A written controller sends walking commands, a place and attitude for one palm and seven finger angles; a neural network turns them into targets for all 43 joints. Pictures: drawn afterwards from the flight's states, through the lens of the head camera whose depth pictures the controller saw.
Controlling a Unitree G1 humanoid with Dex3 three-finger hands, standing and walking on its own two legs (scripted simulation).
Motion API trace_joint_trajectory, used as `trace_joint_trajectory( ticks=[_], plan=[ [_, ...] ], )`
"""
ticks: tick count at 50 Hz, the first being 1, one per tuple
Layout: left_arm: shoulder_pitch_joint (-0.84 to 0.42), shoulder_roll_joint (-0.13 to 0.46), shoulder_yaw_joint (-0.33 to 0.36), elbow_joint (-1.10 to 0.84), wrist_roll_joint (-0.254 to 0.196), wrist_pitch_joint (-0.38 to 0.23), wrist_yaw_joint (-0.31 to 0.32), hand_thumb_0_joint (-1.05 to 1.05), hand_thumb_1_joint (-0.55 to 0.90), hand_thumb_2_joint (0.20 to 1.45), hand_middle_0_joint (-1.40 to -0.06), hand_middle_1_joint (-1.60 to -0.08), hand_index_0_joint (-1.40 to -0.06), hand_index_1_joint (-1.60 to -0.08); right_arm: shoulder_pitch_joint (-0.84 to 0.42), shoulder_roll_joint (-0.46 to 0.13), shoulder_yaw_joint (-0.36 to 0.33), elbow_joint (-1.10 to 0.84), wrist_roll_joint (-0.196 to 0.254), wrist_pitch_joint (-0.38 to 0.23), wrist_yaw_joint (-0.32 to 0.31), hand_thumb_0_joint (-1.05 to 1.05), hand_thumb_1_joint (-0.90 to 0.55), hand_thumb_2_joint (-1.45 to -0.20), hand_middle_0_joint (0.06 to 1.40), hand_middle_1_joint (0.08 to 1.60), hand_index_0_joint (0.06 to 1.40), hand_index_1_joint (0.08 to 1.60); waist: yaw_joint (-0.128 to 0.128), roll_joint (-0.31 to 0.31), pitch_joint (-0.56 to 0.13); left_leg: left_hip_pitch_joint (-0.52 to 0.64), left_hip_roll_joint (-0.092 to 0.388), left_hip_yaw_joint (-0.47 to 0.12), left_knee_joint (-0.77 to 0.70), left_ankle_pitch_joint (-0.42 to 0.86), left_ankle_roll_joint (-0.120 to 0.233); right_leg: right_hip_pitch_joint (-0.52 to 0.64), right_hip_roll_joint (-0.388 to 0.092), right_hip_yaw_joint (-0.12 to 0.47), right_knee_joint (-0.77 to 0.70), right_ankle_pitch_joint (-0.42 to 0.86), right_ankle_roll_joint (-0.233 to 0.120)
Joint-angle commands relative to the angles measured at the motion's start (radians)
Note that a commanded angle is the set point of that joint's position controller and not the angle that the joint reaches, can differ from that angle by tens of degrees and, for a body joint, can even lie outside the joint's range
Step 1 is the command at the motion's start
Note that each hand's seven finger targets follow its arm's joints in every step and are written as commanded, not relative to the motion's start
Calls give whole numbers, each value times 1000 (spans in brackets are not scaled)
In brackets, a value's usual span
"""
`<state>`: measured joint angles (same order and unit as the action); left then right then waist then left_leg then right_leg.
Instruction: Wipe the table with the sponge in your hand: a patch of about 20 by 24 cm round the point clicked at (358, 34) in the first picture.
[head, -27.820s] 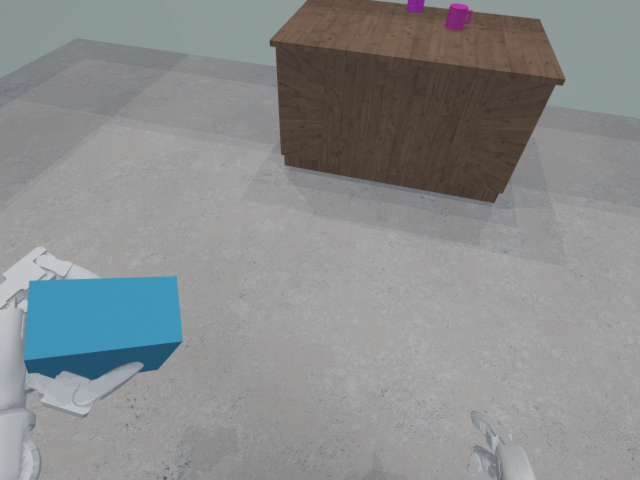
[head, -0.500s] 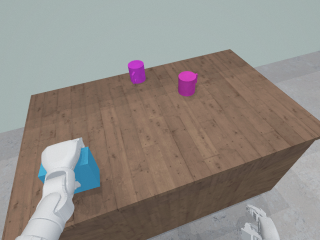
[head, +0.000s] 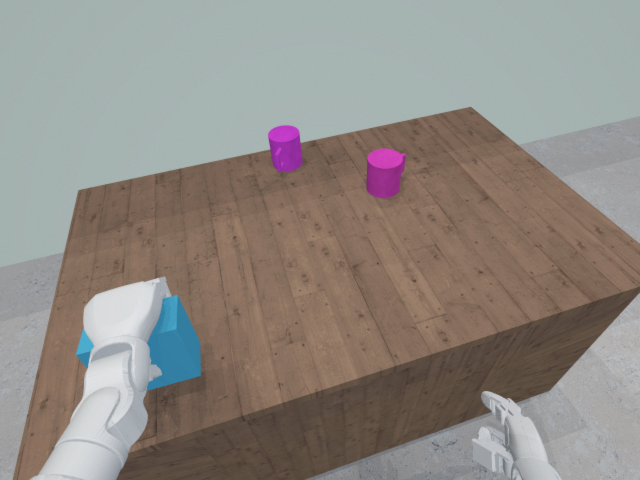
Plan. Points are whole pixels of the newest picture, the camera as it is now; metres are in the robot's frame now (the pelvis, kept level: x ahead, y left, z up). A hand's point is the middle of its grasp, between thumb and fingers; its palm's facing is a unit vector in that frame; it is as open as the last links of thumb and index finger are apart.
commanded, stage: lower the sponge onto the table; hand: left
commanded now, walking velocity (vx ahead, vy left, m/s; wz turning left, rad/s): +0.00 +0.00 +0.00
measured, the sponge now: (150, 354) +0.27 +0.29 -0.02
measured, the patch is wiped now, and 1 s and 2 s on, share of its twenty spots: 0.00 0.00 0.15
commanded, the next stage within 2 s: wipe forward along the first lane in 1.38 s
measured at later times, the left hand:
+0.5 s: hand (144, 344) +0.27 +0.29 +0.01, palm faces -0.08 -0.06 -0.99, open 10.2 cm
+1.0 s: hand (155, 345) +0.28 +0.29 -0.02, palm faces -0.11 -0.06 -0.99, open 10.2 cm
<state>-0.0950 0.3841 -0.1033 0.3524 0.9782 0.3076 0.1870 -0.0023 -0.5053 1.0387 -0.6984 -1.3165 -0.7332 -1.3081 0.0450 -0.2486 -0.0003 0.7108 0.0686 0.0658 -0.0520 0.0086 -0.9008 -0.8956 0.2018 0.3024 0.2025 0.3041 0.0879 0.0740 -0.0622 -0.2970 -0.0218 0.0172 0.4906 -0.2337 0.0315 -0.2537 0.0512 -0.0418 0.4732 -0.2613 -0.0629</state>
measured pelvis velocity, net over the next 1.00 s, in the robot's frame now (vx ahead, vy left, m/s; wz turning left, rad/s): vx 0.00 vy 0.01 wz -0.01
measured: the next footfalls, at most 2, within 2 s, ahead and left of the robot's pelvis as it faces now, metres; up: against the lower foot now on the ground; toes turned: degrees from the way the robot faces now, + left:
none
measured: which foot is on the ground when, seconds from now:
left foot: down 0.00-1.00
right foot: down 0.00-1.00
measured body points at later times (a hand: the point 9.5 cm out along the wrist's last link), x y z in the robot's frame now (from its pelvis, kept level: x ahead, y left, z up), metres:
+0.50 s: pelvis -0.01 +0.01 +0.00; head +0.00 -0.02 +0.45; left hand +0.27 +0.29 +0.06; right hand +0.20 -0.22 -0.10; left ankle +0.01 +0.10 -0.74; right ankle -0.01 -0.08 -0.74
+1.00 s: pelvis +0.00 +0.01 -0.01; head +0.01 -0.01 +0.44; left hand +0.28 +0.29 +0.04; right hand +0.18 -0.24 -0.12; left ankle +0.01 +0.10 -0.74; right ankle -0.01 -0.08 -0.74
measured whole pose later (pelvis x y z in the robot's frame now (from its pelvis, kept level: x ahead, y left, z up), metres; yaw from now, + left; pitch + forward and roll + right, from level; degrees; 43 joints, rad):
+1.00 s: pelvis +0.00 +0.01 -0.01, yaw +0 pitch +5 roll -1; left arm -0.13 0.34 -0.10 0.52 1.00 0.28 0.29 0.00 -0.50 1.04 -0.70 -1.32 -0.73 -1.31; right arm 0.10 -0.26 -0.03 0.73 0.07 0.08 -0.04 0.01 -0.90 -0.90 0.20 0.30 0.20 0.30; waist 0.06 0.06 -0.08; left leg -0.39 -0.02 0.02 0.56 -0.26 0.04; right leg -0.34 0.05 -0.04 0.53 -0.28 -0.05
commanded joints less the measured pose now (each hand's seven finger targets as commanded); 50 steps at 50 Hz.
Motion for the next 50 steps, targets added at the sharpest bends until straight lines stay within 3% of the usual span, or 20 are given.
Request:
trace_joint_trajectory(
  ticks=[1,4,6,9,11,13,14,18,19,24,25,32,34,35,39,40,44,45,49,50],
  plan=[
    [-240,227,115,-193,13,8,26,0,100,1300,-1200,-1600,-1200,-1600,-154,-126,-39,-159,-4,-48,-12,0,-900,-900,200,300,200,300,-1,-62,-209,111,-16,-82,-34,220,16,67,-36,142,-70,287,-14],
    [-233,263,148,-232,23,-9,28,0,100,1300,-1200,-1600,-1200,-1600,-156,-130,-43,-157,-11,-51,-11,0,-900,-900,200,300,200,300,9,-25,-228,129,-16,-94,-30,238,13,67,-31,155,-67,292,-21],
    [-279,208,95,-238,26,-21,32,0,100,1300,-1200,-1600,-1200,-1600,-153,-119,-40,-160,-9,-55,-10,0,-900,-900,200,300,200,300,-9,-16,-199,133,-7,-98,-36,218,12,23,-30,134,-70,239,-18],
    [-282,233,119,-266,28,-38,48,0,100,1300,-1200,-1600,-1200,-1600,-147,-125,-49,-157,-12,-62,-10,0,-900,-900,200,300,200,300,1,0,-222,154,0,-115,-38,211,9,13,-23,139,-69,197,-24],
    [-276,172,71,-240,30,-37,56,0,100,1300,-1200,-1600,-1200,-1600,-142,-117,-50,-155,-9,-67,-9,0,-900,-900,200,300,200,300,-7,-18,-214,151,5,-111,-35,208,8,-8,-25,118,-61,186,-20],
    [-264,173,74,-211,35,-27,66,0,100,1300,-1200,-1600,-1200,-1600,-144,-121,-50,-149,-10,-62,-7,0,-900,-900,200,300,200,300,-3,-30,-222,144,4,-108,-33,213,5,-5,-25,120,-59,197,-20],
    [-264,224,125,-221,32,-23,74,0,100,1300,-1200,-1600,-1200,-1600,-143,-130,-54,-144,-10,-59,-7,0,-900,-900,200,300,200,300,8,-31,-236,142,3,-114,-38,211,0,11,-20,134,-58,196,-24],
    [-283,195,96,-165,34,0,84,0,100,1300,-1200,-1600,-1200,-1600,-148,-126,-48,-143,-5,-52,-10,0,-900,-900,200,300,200,300,-3,-62,-206,110,1,-99,-41,180,5,3,-26,122,-60,178,-17],
    [-279,242,139,-159,31,5,88,0,100,1300,-1200,-1600,-1200,-1600,-147,-133,-48,-137,-6,-49,-13,0,-900,-900,200,300,200,300,6,-41,-204,105,-2,-104,-47,162,4,10,-22,136,-66,157,-22],
    [-275,230,128,-150,38,-4,87,0,100,1300,-1200,-1600,-1200,-1600,-137,-132,-49,-139,-9,-50,-11,0,-900,-900,200,300,200,300,5,-3,-233,115,-6,-104,-33,192,3,16,-22,133,-56,194,-24],
    [-292,189,89,-138,35,-6,82,0,100,1300,-1200,-1600,-1200,-1600,-136,-125,-46,-143,-6,-50,-10,0,-900,-900,200,300,200,300,-7,-18,-227,110,-5,-101,-29,190,7,10,-24,120,-53,197,-20],
    [-341,181,77,-77,41,-38,87,0,100,1300,-1200,-1600,-1200,-1600,-107,-128,-54,-132,-6,-49,-12,0,-900,-900,200,300,200,300,-27,-56,-215,95,-3,-103,-11,161,13,-39,-23,119,-49,168,-15],
    [-373,215,105,-87,44,-48,98,0,100,1300,-1200,-1600,-1200,-1600,-101,-134,-57,-128,-8,-46,-14,0,-900,-900,200,300,200,300,-26,-27,-221,94,-2,-110,-13,150,8,-46,-18,130,-47,150,-20],
    [-381,183,79,-84,45,-53,103,0,100,1300,-1200,-1600,-1200,-1600,-96,-127,-56,-134,-6,-48,-14,0,-900,-900,200,300,200,300,-26,-18,-241,95,-2,-104,-9,150,11,-42,-22,112,-38,148,-17],
    [-352,232,138,-53,52,-56,132,0,100,1300,-1200,-1600,-1200,-1600,-89,-136,-64,-123,-9,-44,-10,0,-900,-900,200,300,200,300,-15,-13,-259,86,-1,-105,2,180,4,-36,-18,125,-26,181,-22],
    [-365,177,89,-61,49,-56,134,0,100,1300,-1200,-1600,-1200,-1600,-90,-128,-62,-129,-8,-45,-9,0,-900,-900,200,300,200,300,-24,-14,-272,89,0,-96,9,189,7,-35,-23,110,-18,197,-17],
    [-281,207,132,-25,46,-25,147,0,100,1300,-1200,-1600,-1200,-1600,-90,-140,-67,-126,-7,-39,1,0,-900,-900,200,300,200,300,-7,-35,-267,66,-2,-101,13,220,0,-18,-22,119,-10,244,-21],
    [-283,149,79,-30,33,-20,144,0,100,1300,-1200,-1600,-1200,-1600,-88,-132,-65,-138,-4,-38,1,0,-900,-900,200,300,200,300,-20,-34,-257,62,1,-93,13,208,4,-24,-24,105,-10,234,-15],
    [-295,200,119,-33,42,-16,146,0,100,1300,-1200,-1600,-1200,-1600,-86,-142,-69,-133,-7,-35,1,0,-900,-900,200,300,200,300,-17,-58,-264,64,0,-100,22,217,8,-21,-23,122,-8,258,-18],
    [-274,171,96,-38,35,-19,144,0,100,1300,-1200,-1600,-1200,-1600,-79,-137,-69,-140,-6,-35,0,0,-900,-900,200,300,200,300,-21,-59,-273,61,-2,-90,27,221,13,-8,-25,113,-4,277,-14]
  ],
)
